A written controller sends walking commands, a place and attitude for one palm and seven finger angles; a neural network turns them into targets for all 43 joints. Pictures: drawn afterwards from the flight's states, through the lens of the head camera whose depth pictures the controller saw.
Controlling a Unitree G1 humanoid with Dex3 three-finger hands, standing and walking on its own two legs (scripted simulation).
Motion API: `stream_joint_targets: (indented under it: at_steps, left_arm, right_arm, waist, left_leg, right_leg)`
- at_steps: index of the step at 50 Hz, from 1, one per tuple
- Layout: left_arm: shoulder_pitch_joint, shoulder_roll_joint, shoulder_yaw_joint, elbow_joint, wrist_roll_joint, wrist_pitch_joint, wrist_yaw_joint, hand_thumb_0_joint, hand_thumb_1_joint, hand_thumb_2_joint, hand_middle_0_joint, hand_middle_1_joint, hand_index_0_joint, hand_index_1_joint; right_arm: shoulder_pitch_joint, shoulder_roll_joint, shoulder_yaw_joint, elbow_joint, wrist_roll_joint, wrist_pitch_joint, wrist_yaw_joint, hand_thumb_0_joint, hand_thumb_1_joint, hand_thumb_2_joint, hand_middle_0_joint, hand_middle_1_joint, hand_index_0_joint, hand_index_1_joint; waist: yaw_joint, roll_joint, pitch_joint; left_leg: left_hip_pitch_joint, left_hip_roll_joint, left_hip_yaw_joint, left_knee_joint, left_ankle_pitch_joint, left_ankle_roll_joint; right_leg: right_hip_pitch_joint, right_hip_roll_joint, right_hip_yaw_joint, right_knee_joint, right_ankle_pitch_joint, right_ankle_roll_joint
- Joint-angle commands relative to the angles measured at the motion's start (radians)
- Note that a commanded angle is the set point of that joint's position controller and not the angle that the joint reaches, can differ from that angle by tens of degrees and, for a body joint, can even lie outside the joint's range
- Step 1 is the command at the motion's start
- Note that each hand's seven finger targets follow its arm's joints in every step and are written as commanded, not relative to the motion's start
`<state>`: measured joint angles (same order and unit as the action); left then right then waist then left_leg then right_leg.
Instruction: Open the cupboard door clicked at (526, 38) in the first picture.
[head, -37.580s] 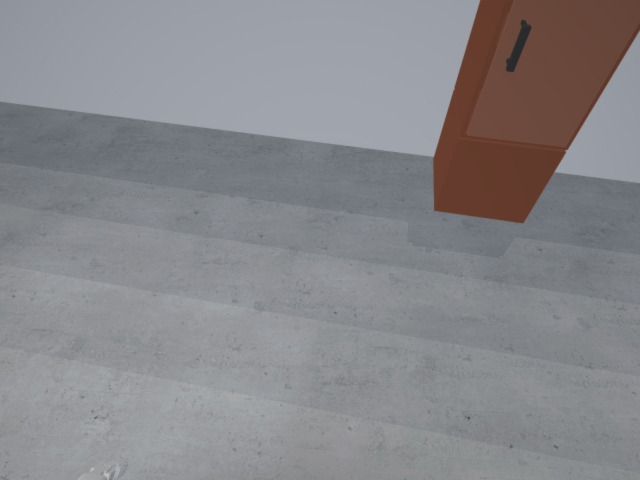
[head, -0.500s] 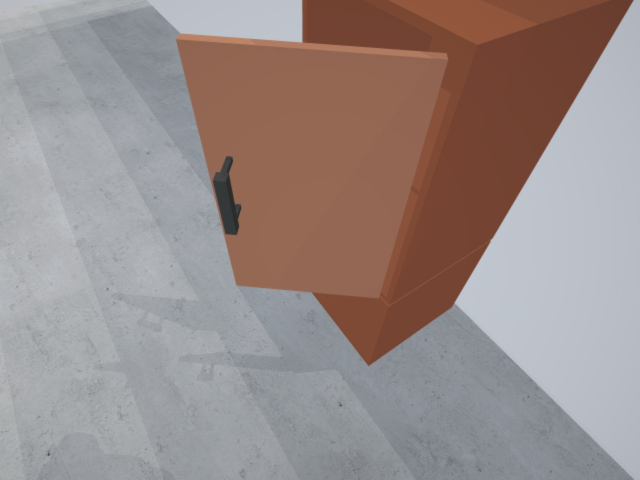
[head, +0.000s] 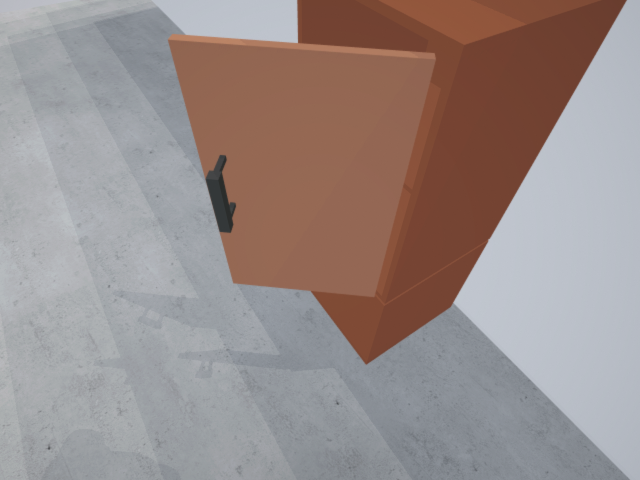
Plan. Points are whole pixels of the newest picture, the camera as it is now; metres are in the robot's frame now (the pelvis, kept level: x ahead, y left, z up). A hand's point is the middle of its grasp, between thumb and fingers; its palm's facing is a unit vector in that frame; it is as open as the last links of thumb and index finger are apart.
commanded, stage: look again from close up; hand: left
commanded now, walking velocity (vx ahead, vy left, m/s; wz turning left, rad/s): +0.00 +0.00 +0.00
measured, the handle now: (223, 194) +0.56 +0.21 -0.01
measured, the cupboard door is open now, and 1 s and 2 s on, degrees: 51 51 51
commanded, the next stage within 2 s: raise the hand with hooked fingers in 0.06 s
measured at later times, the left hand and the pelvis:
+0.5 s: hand (168, 448) +0.16 +0.20 -0.05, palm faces -0.04 -1.00 -0.07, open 8.2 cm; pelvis -0.05 -0.02 -0.08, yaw +2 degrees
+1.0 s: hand (130, 430) +0.18 +0.24 -0.03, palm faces -0.02 -1.00 -0.06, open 11.1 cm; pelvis -0.06 +0.00 -0.08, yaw +2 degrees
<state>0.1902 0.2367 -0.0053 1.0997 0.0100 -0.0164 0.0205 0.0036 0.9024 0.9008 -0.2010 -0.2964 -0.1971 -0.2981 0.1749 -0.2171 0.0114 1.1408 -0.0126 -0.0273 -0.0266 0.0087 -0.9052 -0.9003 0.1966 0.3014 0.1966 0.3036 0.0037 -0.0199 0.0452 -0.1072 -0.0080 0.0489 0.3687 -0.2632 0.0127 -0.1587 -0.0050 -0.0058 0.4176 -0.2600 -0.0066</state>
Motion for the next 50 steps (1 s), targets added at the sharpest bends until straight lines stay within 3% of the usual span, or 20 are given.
stream_joint_targets:
  at_steps: [1, 7, 8, 9, 10, 11, 12, 13, 14, 15, 16, 18, 21, 23, 26, 33, 35, 41, 46, 50]
  left_arm:
    - [0.023, 0.142, 0.030, -0.040, 0.002, -0.016, 0.008, 0.000, 0.900, 0.900, -0.200, -0.300, -0.200, -0.300]
    - [0.021, 0.145, 0.029, -0.038, 0.001, -0.017, 0.007, 0.000, 0.900, 0.900, -0.200, -0.300, -0.200, -0.300]
    - [0.156, 0.082, 0.020, 0.001, 0.007, -0.032, 0.054, 0.000, 0.900, 0.900, -0.200, -0.300, -0.200, -0.300]
    - [-0.612, 0.412, 0.306, -1.489, -0.179, -0.248, 0.040, 0.000, 0.877, 0.890, -0.202, -0.315, -0.202, -0.315]
    - [-0.057, 0.319, 0.268, -1.183, -0.096, -0.208, 0.052, 0.000, 0.853, 0.880, -0.203, -0.330, -0.203, -0.330]
    - [0.172, 0.038, 0.127, -1.059, -0.171, -0.097, 0.054, 0.000, 0.830, 0.870, -0.205, -0.345, -0.205, -0.345]
    - [0.101, -0.025, 0.120, -1.008, -0.181, -0.108, 0.027, 0.000, 0.807, 0.860, -0.207, -0.360, -0.207, -0.360]
    - [0.029, 0.025, 0.172, -1.010, -0.198, -0.169, -0.008, 0.000, 0.783, 0.850, -0.208, -0.375, -0.208, -0.375]
    - [0.114, 0.057, 0.239, -0.915, -0.210, -0.234, -0.051, 0.000, 0.760, 0.840, -0.210, -0.390, -0.210, -0.390]
    - [0.223, 0.019, 0.248, -0.811, -0.232, -0.306, -0.105, 0.000, 0.737, 0.830, -0.212, -0.405, -0.212, -0.405]
    - [0.280, 0.022, 0.270, -0.724, -0.243, -0.379, -0.173, 0.000, 0.713, 0.820, -0.213, -0.420, -0.213, -0.420]
    - [0.260, 0.029, 0.279, -0.753, -0.280, -0.545, -0.313, 0.000, 0.667, 0.800, -0.217, -0.450, -0.217, -0.450]
    - [0.158, 0.158, 0.348, -0.763, -0.325, -0.695, -0.529, 0.000, 0.597, 0.770, -0.222, -0.495, -0.222, -0.495]
    - [0.128, 0.225, 0.416, -0.839, -0.386, -0.649, -0.604, 0.000, 0.550, 0.750, -0.225, -0.525, -0.225, -0.525]
    - [-0.047, 0.265, 0.439, -1.026, -0.461, -0.553, -0.611, 0.000, 0.480, 0.720, -0.230, -0.570, -0.230, -0.570]
    - [-0.101, 0.226, 0.344, -1.239, -0.361, -0.468, -0.496, 0.000, 0.317, 0.650, -0.242, -0.675, -0.242, -0.675]
    - [-0.079, 0.229, 0.342, -1.203, -0.348, -0.429, -0.487, 0.000, 0.270, 0.630, -0.245, -0.705, -0.245, -0.705]
    - [0.004, 0.275, 0.425, -1.122, -0.379, -0.349, -0.480, 0.000, 0.130, 0.570, -0.255, -0.795, -0.255, -0.795]
    - [-0.007, 0.253, 0.416, -1.104, -0.389, -0.371, -0.462, 0.000, 0.013, 0.520, -0.263, -0.870, -0.263, -0.870]
    - [-0.052, 0.255, 0.387, -1.115, -0.373, -0.388, -0.466, 0.000, -0.080, 0.480, -0.270, -0.930, -0.270, -0.930]
  right_arm:
    - [0.020, -0.140, -0.025, -0.038, 0.001, -0.014, -0.005, 0.000, -0.900, -0.900, 0.200, 0.300, 0.200, 0.300]
    - [0.022, -0.144, -0.023, -0.036, 0.000, -0.012, -0.006, 0.000, -0.900, -0.900, 0.200, 0.300, 0.200, 0.300]
    - [-0.006, -0.111, -0.030, -0.099, 0.014, -0.014, 0.003, 0.000, -0.900, -0.900, 0.200, 0.300, 0.200, 0.300]
    - [0.050, -0.224, -0.060, -0.432, 0.064, -0.152, -0.035, 0.000, -0.900, -0.900, 0.200, 0.300, 0.200, 0.300]
    - [-0.010, -0.169, -0.050, -0.408, 0.033, -0.235, -0.067, 0.000, -0.900, -0.900, 0.200, 0.300, 0.200, 0.300]
    - [-0.021, -0.118, -0.053, -0.407, 0.049, -0.256, -0.054, 0.000, -0.900, -0.900, 0.200, 0.300, 0.200, 0.300]
    - [0.030, -0.134, -0.065, -0.392, 0.050, -0.263, -0.045, 0.000, -0.900, -0.900, 0.200, 0.300, 0.200, 0.300]
    - [0.014, -0.167, -0.086, -0.450, 0.032, -0.274, -0.038, 0.000, -0.900, -0.900, 0.200, 0.300, 0.200, 0.300]
    - [0.023, -0.178, -0.101, -0.465, 0.019, -0.276, -0.036, 0.000, -0.900, -0.900, 0.200, 0.300, 0.200, 0.300]
    - [0.005, -0.172, -0.101, -0.497, 0.014, -0.279, -0.033, 0.000, -0.900, -0.900, 0.200, 0.300, 0.200, 0.300]
    - [-0.009, -0.172, -0.102, -0.530, 0.021, -0.286, -0.019, 0.000, -0.900, -0.900, 0.200, 0.300, 0.200, 0.300]
    - [-0.037, -0.169, -0.107, -0.596, 0.020, -0.302, 0.000, 0.000, -0.900, -0.900, 0.200, 0.300, 0.200, 0.300]
    - [-0.035, -0.189, -0.109, -0.678, 0.033, -0.326, 0.017, 0.000, -0.900, -0.900, 0.200, 0.300, 0.200, 0.300]
    - [-0.051, -0.193, -0.106, -0.757, 0.050, -0.319, 0.005, 0.000, -0.900, -0.900, 0.200, 0.300, 0.200, 0.300]
    - [-0.035, -0.187, -0.087, -0.810, 0.060, -0.301, -0.026, 0.000, -0.900, -0.900, 0.200, 0.300, 0.200, 0.300]
    - [0.034, -0.174, -0.073, -0.730, 0.048, -0.293, -0.055, 0.000, -0.900, -0.900, 0.200, 0.300, 0.200, 0.300]
    - [0.030, -0.173, -0.070, -0.717, 0.053, -0.291, -0.056, 0.000, -0.900, -0.900, 0.200, 0.300, 0.200, 0.300]
    - [0.003, -0.168, -0.054, -0.741, 0.053, -0.276, -0.052, 0.000, -0.900, -0.900, 0.200, 0.300, 0.200, 0.300]
    - [0.020, -0.173, -0.050, -0.750, 0.049, -0.278, -0.044, 0.000, -0.900, -0.900, 0.200, 0.300, 0.200, 0.300]
    - [0.049, -0.189, -0.052, -0.748, 0.053, -0.285, -0.044, 0.000, -0.900, -0.900, 0.200, 0.300, 0.200, 0.300]
  waist:
    - [0.004, 0.010, -0.048]
    - [0.003, 0.019, -0.037]
    - [0.023, 0.034, -0.063]
    - [-0.063, 0.203, -0.519]
    - [0.036, 0.347, -0.450]
    - [-0.012, 0.296, -0.282]
    - [-0.060, 0.123, -0.131]
    - [-0.060, 0.045, -0.047]
    - [-0.043, -0.083, -0.073]
    - [-0.017, -0.189, -0.068]
    - [0.017, -0.154, -0.060]
    - [0.047, -0.160, -0.164]
    - [0.043, -0.056, -0.278]
    - [0.058, -0.068, -0.389]
    - [0.031, -0.026, -0.410]
    - [-0.030, 0.136, -0.417]
    - [-0.036, 0.125, -0.390]
    - [0.016, 0.097, -0.393]
    - [0.008, 0.041, -0.367]
    - [-0.015, 0.062, -0.358]
  left_leg:
    - [0.000, 0.126, -0.092, -0.043, 0.264, 0.018]
    - [-0.009, 0.124, -0.092, -0.046, 0.249, 0.014]
    - [-0.051, 0.130, -0.024, 0.175, 0.291, -0.015]
    - [0.140, -0.004, -0.059, 0.053, 0.511, -0.003]
    - [0.208, 0.044, -0.051, 0.056, 0.684, 0.009]
    - [0.111, 0.053, -0.072, 0.063, 0.662, -0.039]
    - [0.021, 0.053, -0.076, 0.099, 0.555, -0.028]
    - [-0.086, 0.031, -0.084, 0.160, 0.404, -0.014]
    - [-0.188, 0.016, -0.068, 0.210, 0.281, -0.009]
    - [-0.305, 0.002, -0.063, 0.268, 0.178, -0.006]
    - [-0.390, -0.015, -0.053, 0.324, 0.127, -0.014]
    - [-0.533, -0.030, -0.032, 0.447, 0.035, -0.021]
    - [-0.697, -0.039, -0.030, 0.622, -0.032, -0.019]
    - [-0.764, -0.041, -0.011, 0.673, -0.084, -0.004]
    - [-0.790, -0.025, -0.016, 0.721, -0.128, 0.012]
    - [-0.630, 0.012, -0.075, 0.675, -0.006, 0.026]
    - [-0.630, 0.010, -0.083, 0.649, -0.026, 0.024]
    - [-0.629, 0.005, -0.096, 0.574, -0.036, 0.013]
    - [-0.629, 0.005, -0.100, 0.543, -0.053, 0.011]
    - [-0.599, 0.005, -0.101, 0.520, -0.100, 0.012]
  right_leg:
    - [0.032, -0.115, 0.087, -0.042, 0.308, -0.037]
    - [0.029, -0.118, 0.093, -0.051, 0.309, -0.039]
    - [0.038, -0.177, 0.121, -0.018, 0.671, 0.005]
    - [0.145, -0.062, 0.029, 0.067, 0.638, -0.040]
    - [0.065, -0.022, 0.005, 0.117, 0.399, -0.054]
    - [-0.074, -0.011, -0.073, 0.101, 0.158, -0.037]
    - [-0.175, -0.004, -0.087, 0.090, 0.152, -0.020]
    - [-0.234, -0.002, -0.095, 0.093, 0.184, -0.012]
    - [-0.272, 0.000, -0.104, 0.129, 0.180, -0.007]
    - [-0.328, 0.003, -0.103, 0.186, 0.132, -0.003]
    - [-0.361, -0.004, -0.082, 0.248, 0.106, -0.013]
    - [-0.433, -0.006, -0.042, 0.375, 0.018, -0.019]
    - [-0.482, -0.031, 0.084, 0.490, -0.062, -0.031]
    - [-0.441, -0.041, 0.147, 0.476, -0.169, -0.012]
    - [-0.463, -0.032, 0.187, 0.443, -0.303, 0.002]
    - [-0.555, 0.024, 0.037, 0.521, -0.068, -0.018]
    - [-0.561, 0.025, 0.016, 0.503, -0.089, -0.014]
    - [-0.503, 0.029, -0.024, 0.484, -0.126, -0.021]
    - [-0.511, 0.029, -0.043, 0.474, -0.148, -0.019]
    - [-0.541, 0.026, -0.046, 0.457, -0.180, -0.015]
